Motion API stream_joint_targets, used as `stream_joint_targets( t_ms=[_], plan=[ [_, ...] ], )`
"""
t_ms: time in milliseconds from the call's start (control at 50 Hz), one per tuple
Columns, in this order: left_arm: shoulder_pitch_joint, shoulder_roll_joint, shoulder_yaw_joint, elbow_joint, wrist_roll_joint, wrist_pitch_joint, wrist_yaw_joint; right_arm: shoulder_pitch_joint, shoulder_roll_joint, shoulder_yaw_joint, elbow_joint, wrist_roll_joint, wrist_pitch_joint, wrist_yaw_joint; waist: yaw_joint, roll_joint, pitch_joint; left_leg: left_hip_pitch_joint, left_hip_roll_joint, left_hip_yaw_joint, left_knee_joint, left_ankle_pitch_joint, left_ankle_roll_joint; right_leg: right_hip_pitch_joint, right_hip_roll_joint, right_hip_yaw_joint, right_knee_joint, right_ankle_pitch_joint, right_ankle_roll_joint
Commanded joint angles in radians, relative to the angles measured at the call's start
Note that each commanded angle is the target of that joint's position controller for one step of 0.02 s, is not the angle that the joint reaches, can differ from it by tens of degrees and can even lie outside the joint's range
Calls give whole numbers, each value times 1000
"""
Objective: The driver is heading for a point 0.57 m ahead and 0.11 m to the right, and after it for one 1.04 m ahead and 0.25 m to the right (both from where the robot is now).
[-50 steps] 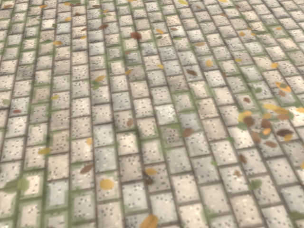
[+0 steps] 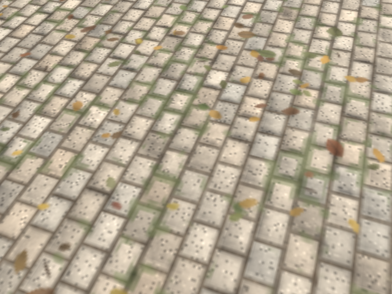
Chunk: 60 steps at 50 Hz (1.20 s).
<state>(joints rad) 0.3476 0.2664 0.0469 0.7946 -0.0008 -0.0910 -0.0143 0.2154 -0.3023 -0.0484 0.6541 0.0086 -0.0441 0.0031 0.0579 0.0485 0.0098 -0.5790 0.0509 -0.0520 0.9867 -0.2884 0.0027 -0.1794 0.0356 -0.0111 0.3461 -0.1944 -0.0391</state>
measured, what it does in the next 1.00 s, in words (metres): walks ahead, turning right: left foot, then right foot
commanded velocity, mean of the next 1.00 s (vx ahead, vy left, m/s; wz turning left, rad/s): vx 0.43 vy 0.00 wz -0.40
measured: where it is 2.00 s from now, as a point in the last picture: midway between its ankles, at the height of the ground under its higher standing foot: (255, 286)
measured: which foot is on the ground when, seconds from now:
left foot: up 0.00-0.22, down 0.24-0.74, up 0.76-1.00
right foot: down 0.00-0.24, up 0.26-0.70, down 0.72-1.00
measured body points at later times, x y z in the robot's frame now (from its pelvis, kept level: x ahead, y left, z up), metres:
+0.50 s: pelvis +0.26 +0.04 +0.00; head +0.28 +0.03 +0.45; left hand +0.46 +0.28 -0.10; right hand +0.26 -0.26 -0.11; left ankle +0.24 +0.15 -0.75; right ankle +0.32 -0.14 -0.68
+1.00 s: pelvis +0.46 -0.09 +0.00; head +0.50 -0.13 +0.44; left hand +0.71 +0.10 -0.10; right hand +0.48 -0.41 -0.11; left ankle +0.62 +0.04 -0.67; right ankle +0.46 -0.16 -0.75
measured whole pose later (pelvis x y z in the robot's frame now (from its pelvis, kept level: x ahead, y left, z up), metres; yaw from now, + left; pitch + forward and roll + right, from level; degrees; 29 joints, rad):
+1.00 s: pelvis +0.46 -0.09 +0.00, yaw -29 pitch +2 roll +1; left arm 0.21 0.29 0.06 0.68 0.00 -0.02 0.00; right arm 0.10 -0.32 -0.06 0.73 -0.01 -0.04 -0.03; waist 0.02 0.04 0.08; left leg -0.65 0.08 -0.07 0.99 -0.26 -0.08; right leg -0.30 0.10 0.05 0.41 -0.14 -0.09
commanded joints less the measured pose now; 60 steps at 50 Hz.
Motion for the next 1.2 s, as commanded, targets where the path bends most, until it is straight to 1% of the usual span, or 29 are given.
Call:
stream_joint_targets(
  t_ms=[20, 80, 140, 180, 220, 240, 260, 280, 300, 320, 360, 440, 520, 640, 680, 700, 720, 740, 760, 780, 800, 820, 860, 920, 980, 1020, 1100, 1160, 1200],
  plan=[
    [-39, 172, 38, -51, -14, -10, 5, -76, -14, 7, -87, -9, -27, 8, -11, -131, 13, -59, 34, 5, -189, 122, -11, 45, -243, 220, -182, 193, -186],
    [3, 193, 42, -26, -25, 5, 7, -164, -17, 9, -99, 1, -42, 19, 15, -128, 26, 40, -7, 28, -356, 245, -27, 17, -219, 184, -169, 213, -168],
    [50, 203, 45, -3, -32, 20, 12, -220, -41, -1, -118, 9, -54, 29, 18, -135, 30, 96, -28, 17, -447, 261, -18, 54, -246, 227, -128, 191, -148],
    [45, 214, 50, 2, -33, 29, 17, -185, -67, -14, -110, 10, -62, 30, -23, -144, 15, 193, -36, 16, -508, 241, 5, 65, -256, 251, -75, 197, -122],
    [37, 176, 37, -3, -23, 29, 18, -6, -128, -49, -62, -2, -63, 14, -121, -121, -94, 497, -12, 9, -543, 229, 55, -15, -175, 194, 144, 289, -69],
    [22, 103, 10, -39, 3, 24, 17, 166, -204, -70, -46, -22, -58, 0, -194, 5, -250, 767, 193, -190, -514, 223, 120, -190, -99, 135, 454, 51, -25],
    [145, 31, -11, -63, -19, 9, 20, 208, -258, -80, -25, -28, -42, 4, -141, 275, -356, 967, 391, -580, -616, 18, 259, -492, 0, 73, 748, -390, 22],
    [107, 134, 15, -45, -42, 8, 22, 194, -165, -61, -19, -16, -40, 7, -162, 171, -275, 893, 360, -621, -677, -147, 256, -592, -51, 139, 877, -368, 29],
    [28, 171, 29, -61, -48, 11, 21, 144, -116, -45, -17, -7, -42, 6, -158, 116, -152, 789, 324, -467, -691, -122, 222, -627, -86, 133, 899, -279, 26],
    [-4, 159, 30, -62, -40, 16, 23, 84, -86, -35, -16, -11, -44, 9, -130, 71, -96, 684, 277, -360, -716, -25, 201, -594, -116, 118, 882, -205, 32],
    [-20, 127, 34, -67, -29, 35, 18, 13, -46, -26, -3, -22, -52, 13, -79, 80, -21, 531, 222, -206, -778, 125, 184, -522, -156, 121, 820, -124, 42],
    [-69, 72, 25, -103, -22, 63, 12, -9, -77, -46, 34, -19, -73, 6, -52, 34, 20, 458, 225, -46, -846, 305, 201, -516, -169, 112, 716, -25, 63],
    [-174, 54, 12, -140, -21, 57, -14, 5, -120, -59, 65, -15, -66, -5, -81, 9, 41, 467, 200, 99, -859, 347, 177, -475, -159, 72, 479, 180, 52],
    [-323, 85, 18, -219, -19, 62, -42, 73, -179, -81, 116, 16, -38, -10, -113, -3, 79, 611, 244, 192, -793, 424, 130, -456, -124, -4, 306, 121, -15],
    [-278, 118, 37, -226, -14, 68, -44, 69, -211, -90, 119, 25, -23, -14, -70, 25, 24, 645, 239, 229, -647, 740, 107, -339, -59, -66, 295, 17, -56],
    [-159, 153, 60, -200, -11, 71, -41, 49, -215, -89, 114, 29, -12, -17, 4, 19, -36, 618, 208, 261, -461, 892, 82, -183, -6, -98, 250, 29, -82],
    [2, 219, 95, -157, -9, 77, -26, 60, -186, -77, 106, 24, -11, -21, 79, -17, -124, 491, 157, 281, -214, 843, 35, 75, 26, -75, 203, 134, -117],
    [49, 351, 123, -156, -7, 82, -4, 137, -81, -42, 56, -27, -22, -18, 20, -281, -225, 79, 29, 278, 186, 115, -47, 444, -236, 343, 210, 363, -255],
    [21, 350, 109, -210, -3, 69, -9, 151, -70, -21, 45, -30, -47, -8, 7, -298, -427, -81, -107, 51, 419, -389, -73, 559, -412, 779, 63, 389, -409],
    [-7, 275, 85, -217, -1, 58, -21, 46, -154, -43, 35, 8, -57, -2, 51, -149, -377, -137, -46, -45, 446, -331, -54, 503, -379, 646, 43, 450, -352],
    [-44, 239, 76, -209, -7, 50, -21, 1, -141, -36, 18, 18, -60, -6, 23, -119, -248, -157, -13, -24, 383, -255, -39, 370, -333, 500, 51, 503, -312],
    [-97, 208, 70, -208, -17, 50, -17, -1, -134, -37, 32, -2, -55, -19, -16, -54, -159, -137, 26, -17, 303, -189, -43, 234, -281, 401, 47, 527, -266],
    [-169, 186, 61, -229, 0, 56, -7, 19, -148, -46, 39, -17, -27, -30, -76, -98, -115, -6, 48, -21, 226, -116, -51, 29, -232, 327, 5, 581, -240],
    [-186, 194, 63, -218, 9, 55, 7, 60, -106, -36, 59, -23, -1, -36, -105, -99, -142, 41, 20, -2, 138, -46, -84, -47, -212, 254, -6, 709, -249],
    [-183, 152, 43, -186, 3, 60, 23, 27, -70, -20, 65, -20, 6, -33, -86, -118, -159, 54, 35, 1, -23, 87, -96, -28, -194, 183, -7, 671, -216],
    [-188, 119, 27, -161, 14, 62, 27, -13, -51, -11, 67, -13, 5, -23, -69, -132, -153, 121, 48, -2, -158, 194, -89, -38, -179, 140, -23, 596, -188],
    [-181, 129, 21, -105, 36, 55, 16, -70, -80, -18, 59, -2, 6, -10, -36, -141, -91, 188, 35, -1, -302, 203, -58, -23, -220, 148, -40, 470, -185],
    [-181, 172, 35, -77, 12, 72, 22, -85, -114, -32, 32, -4, 9, -4, -38, -145, -46, 150, 2, 29, -372, 72, -20, 51, -254, 177, 33, 446, -180],
    [-149, 172, 38, -62, -6, 87, 38, -68, -121, -35, 24, -9, 8, 3, -50, -107, -38, 205, 2, 17, -505, 262, 20, 70, -229, 171, 107, 387, -128]
  ],
)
